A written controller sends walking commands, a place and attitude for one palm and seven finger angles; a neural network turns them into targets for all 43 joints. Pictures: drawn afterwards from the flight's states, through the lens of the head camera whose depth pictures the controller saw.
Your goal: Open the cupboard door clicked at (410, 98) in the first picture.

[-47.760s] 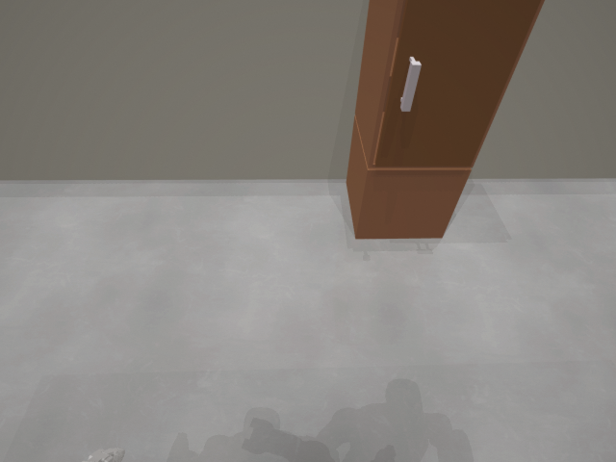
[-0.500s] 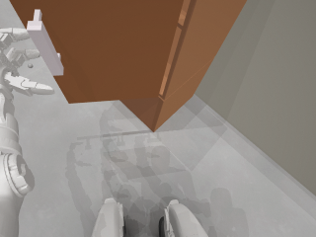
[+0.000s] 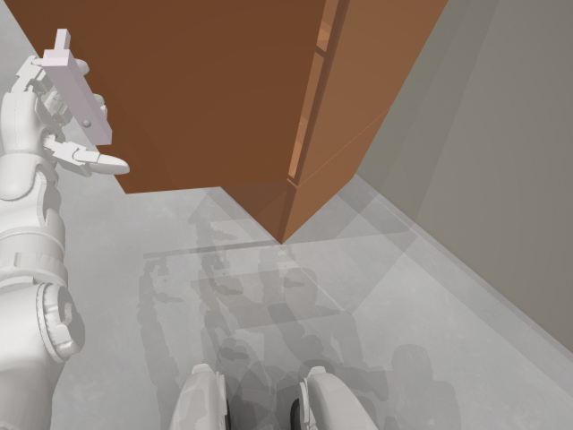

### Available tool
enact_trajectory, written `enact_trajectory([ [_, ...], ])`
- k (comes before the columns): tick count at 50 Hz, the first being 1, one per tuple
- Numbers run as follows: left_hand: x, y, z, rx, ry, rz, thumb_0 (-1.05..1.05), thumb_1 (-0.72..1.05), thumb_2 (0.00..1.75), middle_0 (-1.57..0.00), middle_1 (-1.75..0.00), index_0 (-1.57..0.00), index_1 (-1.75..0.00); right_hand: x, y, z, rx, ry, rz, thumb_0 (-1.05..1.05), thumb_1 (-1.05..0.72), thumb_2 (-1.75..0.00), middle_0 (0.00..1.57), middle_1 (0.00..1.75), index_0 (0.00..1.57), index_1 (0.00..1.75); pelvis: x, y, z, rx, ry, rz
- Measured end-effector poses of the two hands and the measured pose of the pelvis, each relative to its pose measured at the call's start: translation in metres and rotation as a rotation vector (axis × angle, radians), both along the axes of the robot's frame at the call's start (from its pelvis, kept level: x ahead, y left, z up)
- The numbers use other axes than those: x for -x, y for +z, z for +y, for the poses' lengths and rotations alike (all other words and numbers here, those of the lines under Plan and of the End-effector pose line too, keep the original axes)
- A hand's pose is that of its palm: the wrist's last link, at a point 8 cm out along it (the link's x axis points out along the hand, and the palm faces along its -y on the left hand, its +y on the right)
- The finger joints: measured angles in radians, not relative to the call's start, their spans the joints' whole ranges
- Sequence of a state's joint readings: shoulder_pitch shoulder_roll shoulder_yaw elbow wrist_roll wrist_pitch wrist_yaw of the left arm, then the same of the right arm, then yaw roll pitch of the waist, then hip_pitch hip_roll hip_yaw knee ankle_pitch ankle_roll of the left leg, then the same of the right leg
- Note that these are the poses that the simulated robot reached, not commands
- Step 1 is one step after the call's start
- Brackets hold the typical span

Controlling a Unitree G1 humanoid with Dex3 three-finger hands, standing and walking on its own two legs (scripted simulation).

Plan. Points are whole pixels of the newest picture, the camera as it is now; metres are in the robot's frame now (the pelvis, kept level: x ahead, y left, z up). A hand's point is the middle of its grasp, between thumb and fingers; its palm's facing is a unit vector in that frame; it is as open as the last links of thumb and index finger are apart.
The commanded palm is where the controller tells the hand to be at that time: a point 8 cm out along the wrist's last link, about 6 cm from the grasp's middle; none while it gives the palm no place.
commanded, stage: slide the fingers in behind the handle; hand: left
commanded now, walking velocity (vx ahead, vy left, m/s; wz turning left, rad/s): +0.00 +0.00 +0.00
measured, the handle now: (83, 91) +0.55 +0.24 +0.07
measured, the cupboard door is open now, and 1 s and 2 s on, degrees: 53 53 67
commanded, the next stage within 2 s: close the thumb around the handle in 0.68 s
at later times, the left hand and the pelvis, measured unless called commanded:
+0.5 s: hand (100, 129) +0.49 +0.21 +0.07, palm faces +0.11 -0.99 -0.01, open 14.1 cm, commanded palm +0.47 +0.25 +0.06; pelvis +0.00 +0.00 +0.00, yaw +1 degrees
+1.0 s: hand (101, 125) +0.50 +0.21 +0.07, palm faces +0.09 -1.00 -0.01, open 12.7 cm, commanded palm +0.48 +0.25 +0.06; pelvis +0.00 +0.00 +0.00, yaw +0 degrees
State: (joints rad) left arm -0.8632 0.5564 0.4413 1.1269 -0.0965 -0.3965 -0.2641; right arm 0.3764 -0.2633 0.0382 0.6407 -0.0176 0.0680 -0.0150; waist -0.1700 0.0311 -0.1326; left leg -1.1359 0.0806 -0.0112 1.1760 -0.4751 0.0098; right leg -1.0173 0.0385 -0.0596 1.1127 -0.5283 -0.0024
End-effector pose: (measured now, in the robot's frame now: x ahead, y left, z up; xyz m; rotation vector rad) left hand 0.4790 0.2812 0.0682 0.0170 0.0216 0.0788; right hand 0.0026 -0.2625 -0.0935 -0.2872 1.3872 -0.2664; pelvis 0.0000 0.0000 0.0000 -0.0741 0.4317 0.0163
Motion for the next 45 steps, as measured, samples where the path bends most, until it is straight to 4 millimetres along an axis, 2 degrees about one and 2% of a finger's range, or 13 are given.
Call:
enact_trajectory([
  [18, 0.009, 0.000, -0.016, 0.013, 0.007, -0.006, -0.01, -0.50, 0.30, -0.30, -1.20, -0.30, -1.20, -0.008, -0.002, -0.004, -0.017, 0.009, -0.032, 0.01, -0.90, -0.90, 0.20, 0.30, 0.20, 0.30, 0.002, 0.001, -0.005, -0.010, 0.003, -0.020],
  [41, 0.008, 0.001, -0.018, -0.002, 0.015, -0.004, -0.01, -0.50, 0.30, -0.30, -1.20, -0.28, -1.20, 0.000, -0.002, -0.004, -0.013, 0.004, -0.021, 0.01, -0.90, -0.90, 0.20, 0.30, 0.20, 0.30, 0.004, 0.001, -0.004, -0.010, 0.006, -0.021],
  [45, 0.006, 0.001, -0.018, 0.000, 0.014, -0.005, -0.01, -0.45, 0.32, -0.30, -1.21, -0.29, -1.20, 0.000, -0.002, -0.004, -0.009, 0.006, -0.017, 0.01, -0.90, -0.90, 0.20, 0.30, 0.20, 0.30, 0.004, 0.000, -0.003, -0.009, 0.005, -0.016],
])
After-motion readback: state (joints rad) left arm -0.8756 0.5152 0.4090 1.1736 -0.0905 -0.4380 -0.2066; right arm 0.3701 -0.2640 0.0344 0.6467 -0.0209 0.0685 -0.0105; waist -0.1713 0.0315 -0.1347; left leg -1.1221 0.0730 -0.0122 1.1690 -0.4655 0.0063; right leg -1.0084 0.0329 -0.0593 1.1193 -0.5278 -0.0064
